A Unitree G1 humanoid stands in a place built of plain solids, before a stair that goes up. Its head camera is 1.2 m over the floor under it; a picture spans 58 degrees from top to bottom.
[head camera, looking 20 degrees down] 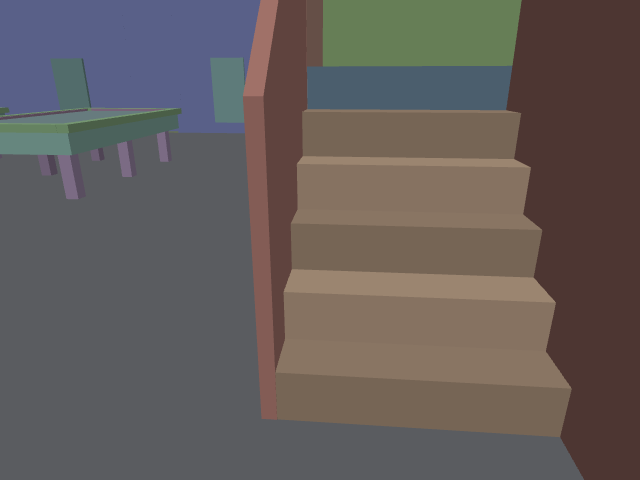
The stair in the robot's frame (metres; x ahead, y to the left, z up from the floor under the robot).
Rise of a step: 0.21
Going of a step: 0.22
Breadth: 1.03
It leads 5 degrees to the right of straight ahead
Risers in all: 6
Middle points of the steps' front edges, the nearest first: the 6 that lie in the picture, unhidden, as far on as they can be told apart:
1.26 -0.35 0.21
1.48 -0.37 0.43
1.70 -0.39 0.64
1.92 -0.41 0.85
2.15 -0.43 1.07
2.37 -0.45 1.28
